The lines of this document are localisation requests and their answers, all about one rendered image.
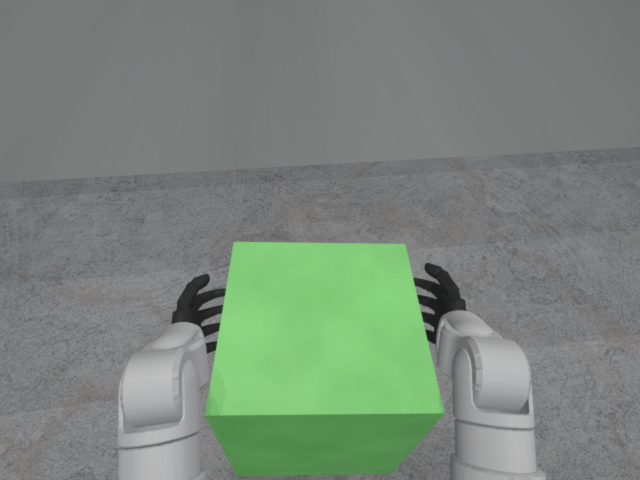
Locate left robot forearm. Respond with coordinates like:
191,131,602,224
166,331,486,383
117,322,210,480

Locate carton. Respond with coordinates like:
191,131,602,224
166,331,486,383
205,242,445,476

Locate robot right hand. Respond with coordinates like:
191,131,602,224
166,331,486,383
413,263,466,345

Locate right robot forearm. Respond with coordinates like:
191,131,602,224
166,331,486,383
436,310,546,480

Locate robot left hand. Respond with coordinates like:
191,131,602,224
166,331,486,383
171,274,226,353

